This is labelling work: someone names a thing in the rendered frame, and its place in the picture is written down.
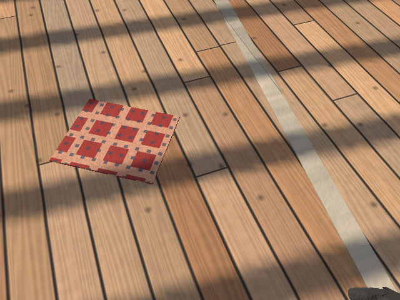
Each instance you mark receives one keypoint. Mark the robot right hand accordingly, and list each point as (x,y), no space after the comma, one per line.
(365,293)

